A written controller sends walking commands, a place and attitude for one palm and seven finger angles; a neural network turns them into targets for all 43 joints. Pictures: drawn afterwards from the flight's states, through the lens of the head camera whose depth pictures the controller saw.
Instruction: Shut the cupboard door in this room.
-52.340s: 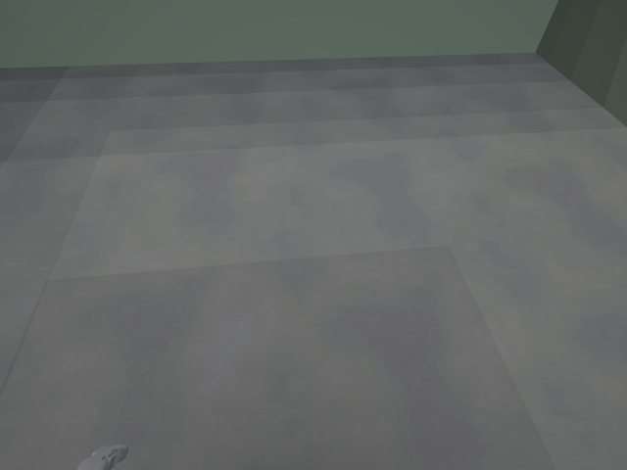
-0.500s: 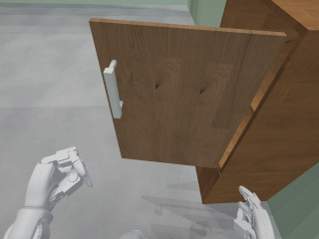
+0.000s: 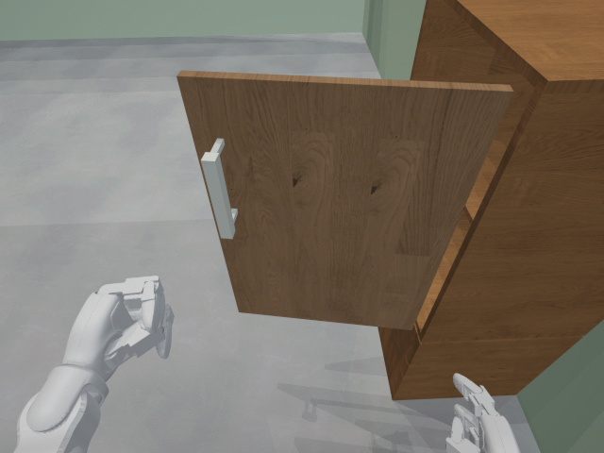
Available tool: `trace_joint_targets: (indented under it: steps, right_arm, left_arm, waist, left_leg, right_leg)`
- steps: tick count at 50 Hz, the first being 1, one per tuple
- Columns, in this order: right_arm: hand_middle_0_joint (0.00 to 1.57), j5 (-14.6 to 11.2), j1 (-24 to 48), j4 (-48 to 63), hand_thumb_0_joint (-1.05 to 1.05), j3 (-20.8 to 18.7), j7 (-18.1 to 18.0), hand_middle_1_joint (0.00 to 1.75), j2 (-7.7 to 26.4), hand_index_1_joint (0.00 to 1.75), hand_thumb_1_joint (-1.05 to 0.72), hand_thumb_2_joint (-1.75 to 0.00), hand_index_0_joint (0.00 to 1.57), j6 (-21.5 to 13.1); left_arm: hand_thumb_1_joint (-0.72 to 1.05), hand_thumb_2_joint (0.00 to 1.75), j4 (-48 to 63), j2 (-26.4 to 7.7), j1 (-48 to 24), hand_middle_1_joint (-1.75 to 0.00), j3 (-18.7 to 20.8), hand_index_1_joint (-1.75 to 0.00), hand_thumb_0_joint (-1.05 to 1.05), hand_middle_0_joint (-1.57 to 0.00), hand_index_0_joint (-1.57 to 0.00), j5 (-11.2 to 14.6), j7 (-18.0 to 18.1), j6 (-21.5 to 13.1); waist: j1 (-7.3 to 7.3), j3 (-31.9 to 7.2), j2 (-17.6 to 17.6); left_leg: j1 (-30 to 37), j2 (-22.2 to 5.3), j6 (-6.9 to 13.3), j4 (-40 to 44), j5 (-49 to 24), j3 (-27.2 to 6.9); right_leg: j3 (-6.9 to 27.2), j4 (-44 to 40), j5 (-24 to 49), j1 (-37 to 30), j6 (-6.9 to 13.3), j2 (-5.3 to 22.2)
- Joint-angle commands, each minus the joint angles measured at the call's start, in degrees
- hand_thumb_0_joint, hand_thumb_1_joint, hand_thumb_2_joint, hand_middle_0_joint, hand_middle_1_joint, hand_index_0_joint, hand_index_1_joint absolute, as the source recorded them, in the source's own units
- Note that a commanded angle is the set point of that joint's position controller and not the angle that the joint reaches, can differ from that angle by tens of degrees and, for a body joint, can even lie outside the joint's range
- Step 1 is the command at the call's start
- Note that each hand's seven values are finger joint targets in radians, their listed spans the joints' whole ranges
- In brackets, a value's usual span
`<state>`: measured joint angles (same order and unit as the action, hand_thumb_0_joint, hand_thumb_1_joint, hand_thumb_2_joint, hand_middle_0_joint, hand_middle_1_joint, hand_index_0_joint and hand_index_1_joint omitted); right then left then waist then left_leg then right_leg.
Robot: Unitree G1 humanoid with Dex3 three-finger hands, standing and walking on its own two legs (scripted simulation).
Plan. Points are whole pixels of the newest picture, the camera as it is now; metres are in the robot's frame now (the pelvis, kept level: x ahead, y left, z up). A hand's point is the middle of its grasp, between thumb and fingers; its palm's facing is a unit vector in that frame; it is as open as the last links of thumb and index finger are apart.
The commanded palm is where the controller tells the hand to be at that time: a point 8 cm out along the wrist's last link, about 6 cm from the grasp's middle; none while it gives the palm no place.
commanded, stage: raise the hand and make a fist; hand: left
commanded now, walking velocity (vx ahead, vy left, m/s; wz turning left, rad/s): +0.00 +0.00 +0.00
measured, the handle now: (223, 190) +0.47 +0.17 +0.10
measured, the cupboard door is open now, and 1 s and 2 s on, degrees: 81 81 81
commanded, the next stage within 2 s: bring the fist close to the handle in 0.22 s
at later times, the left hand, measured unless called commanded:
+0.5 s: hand (172, 312) +0.25 +0.18 +0.10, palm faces +0.01 -1.00 -0.05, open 3.1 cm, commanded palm +0.23 +0.22 +0.11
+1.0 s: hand (209, 264) +0.32 +0.15 +0.10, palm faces -0.08 -1.00 -0.02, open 3.1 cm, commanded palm +0.31 +0.20 +0.11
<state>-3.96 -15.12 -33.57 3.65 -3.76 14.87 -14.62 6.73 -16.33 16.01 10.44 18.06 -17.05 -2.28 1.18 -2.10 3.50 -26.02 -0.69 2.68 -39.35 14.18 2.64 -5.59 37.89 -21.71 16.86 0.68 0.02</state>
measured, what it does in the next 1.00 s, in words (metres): stands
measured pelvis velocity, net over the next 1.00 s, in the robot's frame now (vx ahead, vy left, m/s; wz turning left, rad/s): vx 0.01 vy -0.01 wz -0.01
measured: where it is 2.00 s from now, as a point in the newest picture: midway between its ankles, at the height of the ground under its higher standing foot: outside the picture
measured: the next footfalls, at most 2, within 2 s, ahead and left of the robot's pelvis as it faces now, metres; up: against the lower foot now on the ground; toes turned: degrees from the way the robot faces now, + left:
none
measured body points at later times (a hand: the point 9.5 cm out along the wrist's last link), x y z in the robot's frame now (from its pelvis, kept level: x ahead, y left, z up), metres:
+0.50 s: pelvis +0.01 -0.02 +0.00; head +0.01 -0.03 +0.45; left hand +0.24 +0.23 +0.11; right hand +0.18 -0.25 -0.08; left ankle +0.07 +0.09 -0.72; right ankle -0.02 -0.11 -0.72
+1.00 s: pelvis +0.01 -0.01 +0.00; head +0.03 -0.02 +0.45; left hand +0.32 +0.21 +0.11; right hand +0.18 -0.25 -0.08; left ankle +0.07 +0.09 -0.72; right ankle -0.02 -0.11 -0.72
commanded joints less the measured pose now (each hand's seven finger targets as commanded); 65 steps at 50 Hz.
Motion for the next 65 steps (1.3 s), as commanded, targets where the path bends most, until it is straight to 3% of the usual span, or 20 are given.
trace_joint_targets:
  steps: [1, 3, 7, 14, 18, 21, 24, 27, 30, 33, 36, 38, 42, 46, 53, 55, 58, 61, 63, 65]
  right_arm:
    - [0.20, 0.4, 7.4, 10.5, 0.00, -3.2, -0.5, 0.30, 6.5, 0.30, -0.90, -0.90, 0.20, -4.2]
    - [0.20, 0.9, 7.0, 9.6, 0.00, -3.1, -0.5, 0.30, 6.5, 0.30, -0.90, -0.90, 0.20, -4.5]
    - [0.20, 0.7, 6.2, 8.4, 0.00, -3.0, 0.3, 0.30, 5.9, 0.30, -0.90, -0.90, 0.20, -5.2]
    - [0.20, -0.1, 6.4, 9.0, 0.00, -3.5, -0.1, 0.30, 6.9, 0.30, -0.90, -0.90, 0.20, -4.5]
    - [0.20, 0.4, 6.8, 8.6, 0.00, -3.6, -1.0, 0.30, 7.1, 0.30, -0.90, -0.90, 0.20, -4.2]
    - [0.20, 0.5, 6.6, 7.7, 0.00, -3.4, -1.0, 0.30, 6.3, 0.30, -0.90, -0.90, 0.20, -4.4]
    - [0.20, 0.3, 6.4, 6.8, 0.00, -3.3, -0.6, 0.30, 6.3, 0.30, -0.90, -0.90, 0.20, -4.7]
    - [0.20, 0.0, 5.7, 6.9, 0.00, -3.7, -0.6, 0.30, 6.7, 0.30, -0.90, -0.90, 0.20, -4.5]
    - [0.20, -0.2, 5.7, 7.6, 0.00, -3.7, -0.4, 0.30, 6.9, 0.30, -0.90, -0.90, 0.20, -3.6]
    - [0.20, 0.0, 6.0, 7.6, 0.00, -3.9, -0.6, 0.30, 7.5, 0.30, -0.90, -0.90, 0.20, -2.7]
    - [0.20, 0.3, 6.9, 8.4, 0.00, -3.6, -0.3, 0.30, 6.5, 0.30, -0.90, -0.90, 0.20, -2.6]
    - [0.20, 0.5, 6.4, 7.4, 0.00, -3.8, -0.3, 0.30, 6.8, 0.30, -0.90, -0.90, 0.20, -2.3]
    - [0.20, 0.3, 5.7, 7.1, 0.00, -4.0, 0.4, 0.30, 6.3, 0.30, -0.90, -0.90, 0.20, -2.3]
    - [0.20, -0.2, 4.9, 6.3, 0.00, -4.0, 0.2, 0.30, 7.1, 0.30, -0.90, -0.90, 0.20, -1.3]
    - [0.20, 0.8, 5.4, 5.8, 0.00, -4.0, 0.2, 0.30, 7.2, 0.30, -0.90, -0.90, 0.20, 0.3]
    - [0.20, 0.8, 5.5, 5.8, 0.00, -3.9, 0.6, 0.30, 6.5, 0.30, -0.90, -0.90, 0.20, 0.6]
    - [0.20, 0.9, 4.7, 4.7, 0.00, -4.0, 1.0, 0.30, 7.0, 0.30, -0.90, -0.90, 0.20, 1.6]
    - [0.20, 0.3, 4.5, 4.2, 0.00, -3.9, 1.1, 0.30, 7.0, 0.30, -0.90, -0.90, 0.20, 2.8]
    - [0.20, 0.2, 4.3, 4.2, 0.00, -4.1, 0.9, 0.30, 7.7, 0.30, -0.90, -0.90, 0.20, 3.6]
    - [0.20, 0.0, 4.4, 4.7, 0.00, -4.3, 1.0, 0.30, 7.4, 0.30, -0.90, -0.90, 0.20, 3.7]
  left_arm:
    - [0.90, 0.90, 15.8, -9.3, -8.0, -1.50, 6.6, -1.50, 0.00, -1.30, -1.30, 1.1, 1.1, -4.7]
    - [0.90, 0.90, 18.9, -12.1, -10.2, -1.50, 9.4, -1.50, 0.00, -1.30, -1.30, 1.1, 3.5, -8.0]
    - [0.90, 0.90, 16.3, -7.5, -8.5, -1.50, 5.5, -1.50, 0.00, -1.30, -1.30, 0.1, 4.8, -11.6]
    - [0.90, 0.90, 9.0, -6.2, -4.1, -1.50, 2.2, -1.50, 0.00, -1.30, -1.30, 0.8, -0.5, -5.4]
    - [0.90, 0.90, 12.9, -11.8, -12.5, -1.50, 8.4, -1.50, 0.00, -1.30, -1.30, 1.8, 1.1, -6.8]
    - [0.90, 0.90, 11.7, -10.3, -17.5, -1.50, 8.7, -1.50, 0.00, -1.30, -1.30, 1.6, 2.9, -10.0]
    - [0.90, 0.90, 8.7, -7.4, -19.6, -1.50, 4.7, -1.50, 0.00, -1.30, -1.30, 0.7, 2.6, -11.0]
    - [0.90, 0.90, 4.4, -7.0, -16.9, -1.50, 3.3, -1.50, 0.00, -1.30, -1.30, 0.5, 0.7, -8.7]
    - [0.90, 0.90, 1.5, -6.2, -16.7, -1.50, 2.1, -1.50, 0.00, -1.30, -1.30, 0.3, -0.8, -5.6]
    - [0.90, 0.90, 1.1, -11.0, -19.6, -1.50, 7.6, -1.50, 0.00, -1.30, -1.30, 0.9, 0.4, -4.6]
    - [0.90, 0.90, 5.2, -9.0, -24.4, -1.50, 7.0, -1.50, 0.00, -1.30, -1.30, 0.7, 2.6, -6.5]
    - [0.90, 0.90, 4.9, -11.2, -27.3, -1.50, 8.5, -1.50, 0.00, -1.30, -1.30, 0.2, 4.2, -8.0]
    - [0.90, 0.90, 3.6, -5.9, -27.3, -1.50, 2.3, -1.50, 0.00, -1.30, -1.30, -1.6, 4.5, -9.0]
    - [0.90, 0.90, -3.9, -3.5, -31.2, -1.50, -1.7, -1.50, 0.00, -1.30, -1.30, -2.5, 3.7, -5.5]
    - [0.90, 0.90, -2.7, -8.1, -41.8, -1.50, 2.8, -1.50, 0.00, -1.30, -1.30, -3.7, 8.6, -6.0]
    - [0.90, 0.90, -2.9, -6.6, -42.8, -1.50, 2.2, -1.50, 0.00, -1.30, -1.30, -4.1, 9.7, -7.5]
    - [0.90, 0.90, -8.7, -7.9, -43.3, -1.50, 3.1, -1.50, 0.00, -1.30, -1.30, -4.9, 10.3, -7.9]
    - [0.90, 0.90, -16.0, -5.0, -46.6, -1.50, 0.1, -1.50, 0.00, -1.30, -1.30, -5.3, 9.4, -6.2]
    - [0.90, 0.90, -19.1, -6.0, -47.7, -1.50, 0.3, -1.50, 0.00, -1.30, -1.30, -5.4, 8.8, -5.1]
    - [0.90, 0.90, -17.8, -3.0, -51.7, -1.50, -2.5, -1.50, 0.00, -1.30, -1.30, -5.0, 8.2, -5.2]
  waist:
    - [1.19, -7.0, -2.4]
    - [1.17, -7.6, -1.4]
    - [0.14, -6.6, 3.9]
    - [-0.23, -3.4, -4.9]
    - [-0.10, -5.0, -4.8]
    - [-0.65, -7.1, -2.9]
    - [-1.16, -7.0, 0.9]
    - [-0.52, -9.1, 0.6]
    - [-0.34, -8.8, -3.7]
    - [0.42, -8.2, -6.7]
    - [0.46, -11.5, -2.6]
    - [0.29, -11.4, -2.0]
    - [-0.71, -12.7, 2.3]
    - [-2.37, -7.8, -2.6]
    - [-1.06, -15.2, -2.6]
    - [-0.82, -16.8, -1.2]
    - [-0.85, -14.9, -2.2]
    - [-2.31, -9.7, -3.2]
    - [-2.20, -9.5, -4.0]
    - [-2.63, -11.7, -2.0]
  left_leg:
    - [10.6, 0.3, -0.7, 6.9, 0.2, -5.0]
    - [11.1, 0.1, -0.8, 6.6, -0.5, -5.3]
    - [12.0, 0.0, -1.3, 6.9, 0.3, -5.2]
    - [7.1, 0.5, -0.7, 4.1, 0.9, -4.3]
    - [8.0, 0.4, -0.7, 3.4, -0.9, -4.4]
    - [10.1, 0.5, -0.7, 3.9, -2.2, -4.3]
    - [11.2, 0.5, -0.7, 4.1, -2.2, -4.3]
    - [11.4, 0.5, -0.6, 3.8, -3.9, -4.0]
    - [9.8, 0.5, -0.5, 3.4, -5.3, -4.0]
    - [8.9, 0.5, -0.6, 3.5, -5.2, -4.0]
    - [12.1, 0.7, -0.6, 4.5, -7.5, -3.5]
    - [12.4, 0.4, -0.6, 4.2, -7.7, -3.7]
    - [15.3, 0.2, -0.8, 4.4, -9.0, -3.7]
    - [12.4, 0.0, -0.6, 5.2, -3.8, -4.5]
    - [16.3, -0.2, -0.8, 5.4, -7.0, -4.9]
    - [17.3, -0.3, -1.0, 5.4, -9.2, -4.4]
    - [15.7, -0.4, -1.1, 5.3, -8.7, -4.1]
    - [13.1, -0.2, -1.0, 5.8, -5.4, -3.8]
    - [12.1, -0.1, -0.9, 5.7, -4.2, -3.8]
    - [14.2, 0.0, -0.9, 5.3, -5.2, -3.8]
  right_leg:
    - [3.6, -7.9, 3.9, 5.7, 0.0, -0.7]
    - [3.5, -7.3, 4.5, 5.4, 0.4, -1.0]
    - [2.7, -6.5, 4.7, 6.8, 0.7, -1.2]
    - [7.6, -9.4, 3.6, 6.2, -1.2, 1.2]
    - [8.1, -9.0, 5.2, 5.8, -1.2, 1.1]
    - [5.9, -7.2, 7.0, 6.6, -0.7, 0.0]
    - [5.3, -6.5, 8.1, 7.4, -0.4, -0.1]
    - [5.6, -6.3, 11.9, 5.8, -0.7, 0.2]
    - [6.4, -6.2, 15.5, 4.8, -1.7, 0.9]
    - [6.8, -6.6, 14.8, 4.1, -1.7, 1.0]
    - [4.4, -5.1, 16.6, 4.1, -0.7, 0.0]
    - [4.7, -5.0, 16.0, 4.3, -0.4, -0.2]
    - [3.5, -4.2, 16.7, 6.0, 0.0, -0.7]
    - [3.4, -6.0, 12.3, 8.4, -0.4, -0.7]
    - [3.2, -5.1, 13.7, 5.8, 0.3, -0.8]
    - [3.1, -4.2, 15.8, 5.1, 0.4, -0.8]
    - [3.3, -4.7, 15.7, 5.1, 0.5, -0.9]
    - [3.6, -5.9, 13.9, 7.5, 0.1, -0.9]
    - [3.8, -6.5, 12.6, 7.1, 0.2, -0.7]
    - [3.8, -6.2, 13.7, 7.7, 0.2, -0.7]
